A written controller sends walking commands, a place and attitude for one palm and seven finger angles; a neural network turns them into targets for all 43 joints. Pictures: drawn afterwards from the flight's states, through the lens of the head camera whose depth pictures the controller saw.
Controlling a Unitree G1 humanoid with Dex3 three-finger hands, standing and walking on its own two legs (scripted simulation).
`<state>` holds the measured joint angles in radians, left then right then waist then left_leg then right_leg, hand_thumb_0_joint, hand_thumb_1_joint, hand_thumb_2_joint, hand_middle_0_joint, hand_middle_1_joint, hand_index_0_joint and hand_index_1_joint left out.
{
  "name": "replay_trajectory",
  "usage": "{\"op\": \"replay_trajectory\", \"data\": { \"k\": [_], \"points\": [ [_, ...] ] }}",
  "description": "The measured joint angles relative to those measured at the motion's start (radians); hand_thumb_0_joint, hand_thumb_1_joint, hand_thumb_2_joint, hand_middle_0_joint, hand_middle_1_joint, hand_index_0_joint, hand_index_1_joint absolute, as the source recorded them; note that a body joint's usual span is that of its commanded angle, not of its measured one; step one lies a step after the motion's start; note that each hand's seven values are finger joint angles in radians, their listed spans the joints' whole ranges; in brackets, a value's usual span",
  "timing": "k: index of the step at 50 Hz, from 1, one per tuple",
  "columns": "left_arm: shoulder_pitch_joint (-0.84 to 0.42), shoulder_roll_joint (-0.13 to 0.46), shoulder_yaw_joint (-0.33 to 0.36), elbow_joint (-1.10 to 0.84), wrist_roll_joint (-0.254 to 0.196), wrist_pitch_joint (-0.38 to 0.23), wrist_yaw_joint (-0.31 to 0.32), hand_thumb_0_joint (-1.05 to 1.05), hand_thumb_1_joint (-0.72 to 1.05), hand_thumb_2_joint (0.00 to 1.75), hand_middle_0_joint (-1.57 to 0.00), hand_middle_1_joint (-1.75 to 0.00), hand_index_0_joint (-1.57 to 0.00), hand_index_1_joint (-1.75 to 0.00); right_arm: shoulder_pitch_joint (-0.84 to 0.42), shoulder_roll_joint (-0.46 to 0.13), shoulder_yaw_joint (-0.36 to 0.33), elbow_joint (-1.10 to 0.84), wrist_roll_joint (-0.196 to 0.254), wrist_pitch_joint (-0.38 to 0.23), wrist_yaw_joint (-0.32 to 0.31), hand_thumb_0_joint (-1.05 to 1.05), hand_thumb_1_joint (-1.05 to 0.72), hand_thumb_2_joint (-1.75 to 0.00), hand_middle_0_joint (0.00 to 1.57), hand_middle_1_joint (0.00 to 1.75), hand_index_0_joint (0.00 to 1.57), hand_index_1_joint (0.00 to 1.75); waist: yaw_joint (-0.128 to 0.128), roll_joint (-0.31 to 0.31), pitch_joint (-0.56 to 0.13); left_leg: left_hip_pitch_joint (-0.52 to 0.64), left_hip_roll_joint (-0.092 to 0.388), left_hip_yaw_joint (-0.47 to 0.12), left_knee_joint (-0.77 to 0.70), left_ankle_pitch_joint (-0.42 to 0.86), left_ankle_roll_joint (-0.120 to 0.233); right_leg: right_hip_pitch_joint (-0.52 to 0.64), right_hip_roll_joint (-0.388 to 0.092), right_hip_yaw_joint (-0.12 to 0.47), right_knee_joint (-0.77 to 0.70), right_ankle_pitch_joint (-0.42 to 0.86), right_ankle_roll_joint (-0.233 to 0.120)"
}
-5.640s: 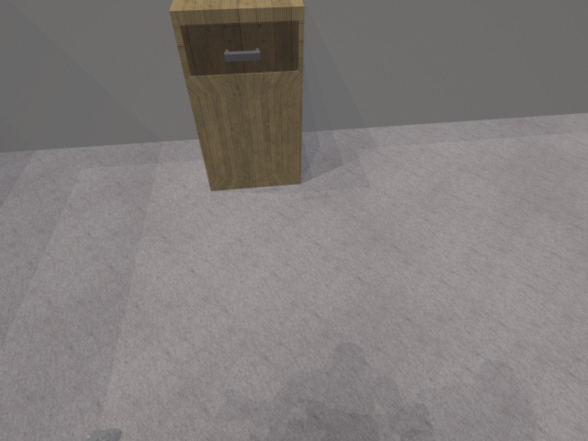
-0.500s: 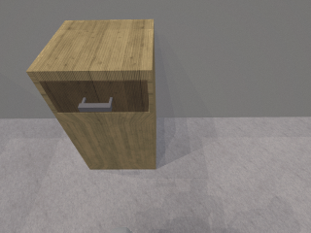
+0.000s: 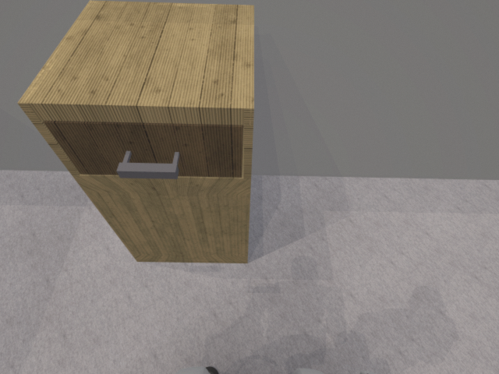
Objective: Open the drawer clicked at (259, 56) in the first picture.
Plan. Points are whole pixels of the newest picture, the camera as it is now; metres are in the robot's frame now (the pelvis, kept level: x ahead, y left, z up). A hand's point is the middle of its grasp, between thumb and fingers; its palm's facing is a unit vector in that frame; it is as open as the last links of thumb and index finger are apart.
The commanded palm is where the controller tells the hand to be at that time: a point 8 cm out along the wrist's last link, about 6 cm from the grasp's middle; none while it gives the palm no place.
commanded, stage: come to a stop and stand still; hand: left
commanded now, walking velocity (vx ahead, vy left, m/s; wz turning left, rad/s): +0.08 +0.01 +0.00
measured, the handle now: (150, 163) +0.53 +0.28 -0.07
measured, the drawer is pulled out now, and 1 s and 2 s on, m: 0.00 0.00 0.00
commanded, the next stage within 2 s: look again from close up in 0.64 s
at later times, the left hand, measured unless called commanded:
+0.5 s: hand out of the picture +0.03 +0.11 -0.17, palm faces +0.09 -0.98 -0.19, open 7.2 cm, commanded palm none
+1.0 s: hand out of the picture -0.06 +0.12 -0.18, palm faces +0.10 -0.98 -0.15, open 7.3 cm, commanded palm none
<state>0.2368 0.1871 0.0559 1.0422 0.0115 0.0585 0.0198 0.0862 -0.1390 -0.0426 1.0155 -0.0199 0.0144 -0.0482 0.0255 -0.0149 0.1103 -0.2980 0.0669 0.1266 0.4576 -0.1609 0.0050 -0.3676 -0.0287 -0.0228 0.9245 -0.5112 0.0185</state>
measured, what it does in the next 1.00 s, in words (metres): steps on the spot: right foot, then left foot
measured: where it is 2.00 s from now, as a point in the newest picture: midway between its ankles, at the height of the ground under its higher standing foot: outside the picture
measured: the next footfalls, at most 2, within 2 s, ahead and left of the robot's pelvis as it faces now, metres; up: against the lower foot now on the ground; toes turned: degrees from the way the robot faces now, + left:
right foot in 0.12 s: +0.02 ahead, -0.15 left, +0.00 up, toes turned -3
left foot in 0.38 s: +0.01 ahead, +0.09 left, +0.00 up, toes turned +7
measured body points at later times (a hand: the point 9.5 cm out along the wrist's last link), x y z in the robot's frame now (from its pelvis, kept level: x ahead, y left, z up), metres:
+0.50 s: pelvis -0.03 -0.07 +0.00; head -0.01 -0.07 +0.45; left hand +0.02 +0.16 -0.15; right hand -0.03 -0.29 -0.16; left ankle -0.05 +0.08 -0.74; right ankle -0.02 -0.15 -0.74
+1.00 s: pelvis -0.04 -0.04 +0.00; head -0.05 -0.03 +0.45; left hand -0.07 +0.17 -0.17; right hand -0.02 -0.26 -0.16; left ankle -0.05 +0.07 -0.74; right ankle -0.02 -0.15 -0.74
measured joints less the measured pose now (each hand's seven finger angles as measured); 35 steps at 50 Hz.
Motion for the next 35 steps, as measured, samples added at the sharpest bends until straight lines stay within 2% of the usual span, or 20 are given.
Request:
{"op": "replay_trajectory", "data": {
  "k": [3, 6, 9, 13, 15, 17, 19, 20, 24, 35],
  "points": [
    [-0.028, 0.019, 0.009, -0.029, -0.001, -0.004, -0.001, 0.00, 0.91, 0.90, -0.20, -0.30, -0.20, -0.30, 0.017, -0.026, -0.011, 0.005, -0.005, 0.010, 0.008, -0.01, -0.92, -0.89, 0.21, 0.30, 0.21, 0.30, -0.011, 0.019, -0.008, -0.018, 0.014, -0.011, 0.017, 0.005, -0.019, 0.025, -0.014, -0.005, -0.103, 0.039, -0.004],
    [-0.032, 0.037, 0.008, -0.053, 0.005, -0.026, -0.001, 0.00, 0.91, 0.90, -0.19, -0.30, -0.20, -0.30, 0.047, -0.049, -0.020, 0.012, -0.001, 0.022, 0.020, 0.00, -0.91, -0.89, 0.21, 0.30, 0.21, 0.30, -0.015, 0.025, -0.034, -0.054, 0.020, -0.018, 0.083, -0.016, -0.042, 0.101, -0.029, -0.009, -0.321, 0.176, -0.013],
    [-0.038, 0.019, -0.005, -0.047, 0.012, -0.027, -0.001, 0.00, 0.91, 0.90, -0.19, -0.30, -0.20, -0.30, 0.075, -0.076, -0.030, 0.022, 0.002, 0.048, 0.029, 0.00, -0.91, -0.89, 0.20, 0.30, 0.21, 0.30, -0.027, 0.058, -0.048, -0.091, 0.007, -0.082, 0.219, -0.205, -0.024, 0.105, -0.010, -0.029, -0.308, 0.173, -0.033],
    [-0.034, -0.004, -0.021, -0.036, 0.012, -0.024, -0.003, 0.00, 0.91, 0.90, -0.19, -0.30, -0.20, -0.30, 0.116, -0.084, -0.026, 0.035, 0.003, 0.045, 0.033, 0.00, -0.91, -0.89, 0.20, 0.30, 0.20, 0.30, -0.036, 0.053, -0.076, -0.088, -0.026, -0.109, 0.364, -0.246, -0.008, 0.129, 0.004, -0.031, -0.382, 0.212, -0.052],
    [-0.039, -0.014, -0.027, -0.029, 0.010, -0.029, -0.005, 0.00, 0.91, 0.90, -0.20, -0.30, -0.20, -0.30, 0.139, -0.079, -0.020, 0.042, 0.005, 0.034, 0.030, 0.00, -0.91, -0.89, 0.20, 0.30, 0.20, 0.30, -0.042, 0.047, -0.082, -0.047, -0.030, -0.103, 0.328, -0.243, -0.012, 0.136, 0.012, -0.040, -0.409, 0.229, -0.060],
    [-0.045, -0.025, -0.033, -0.023, 0.004, -0.037, -0.005, 0.00, 0.91, 0.90, -0.20, -0.30, -0.20, -0.30, 0.160, -0.072, -0.010, 0.054, 0.006, 0.025, 0.025, 0.00, -0.91, -0.89, 0.20, 0.30, 0.20, 0.30, -0.045, 0.045, -0.086, 0.017, -0.029, -0.098, 0.215, -0.208, -0.017, 0.137, 0.024, -0.051, -0.419, 0.236, -0.064],
    [-0.051, -0.039, -0.039, -0.012, -0.006, -0.044, -0.004, 0.00, 0.91, 0.90, -0.20, -0.30, -0.20, -0.30, 0.181, -0.067, 0.002, 0.071, 0.005, 0.010, 0.021, 0.00, -0.91, -0.89, 0.20, 0.30, 0.20, 0.30, -0.047, 0.059, -0.091, 0.089, -0.015, -0.113, 0.068, -0.109, -0.020, 0.130, 0.047, -0.072, -0.413, 0.232, -0.066],
    [-0.059, -0.040, -0.037, -0.004, -0.011, -0.047, 0.000, 0.00, 0.91, 0.90, -0.20, -0.30, -0.20, -0.30, 0.184, -0.056, 0.007, 0.088, 0.004, 0.006, 0.017, 0.00, -0.91, -0.89, 0.20, 0.30, 0.20, 0.30, -0.048, 0.052, -0.088, 0.102, -0.013, -0.120, 0.041, -0.133, -0.029, 0.129, 0.048, -0.080, -0.411, 0.230, -0.066],
    [-0.069, -0.021, -0.031, 0.025, -0.018, -0.053, 0.004, -0.01, 0.94, 0.90, -0.20, -0.30, -0.21, -0.30, 0.191, -0.009, 0.033, 0.130, 0.002, -0.004, 0.014, 0.00, -0.91, -0.89, 0.20, 0.30, 0.20, 0.30, -0.027, 0.011, -0.078, 0.134, -0.018, -0.114, -0.012, -0.114, -0.048, 0.161, 0.046, -0.074, -0.465, 0.265, -0.073],
    [0.024, -0.034, -0.043, 0.092, -0.013, -0.048, 0.000, 0.00, 0.92, 0.90, -0.20, -0.30, -0.20, -0.30, 0.204, 0.020, 0.042, 0.133, 0.001, -0.008, 0.015, 0.00, -0.91, -0.89, 0.20, 0.30, 0.20, 0.30, -0.022, 0.035, -0.083, 0.165, -0.014, -0.106, -0.070, -0.077, -0.047, 0.191, 0.054, -0.068, -0.529, 0.302, -0.073]
  ]
}}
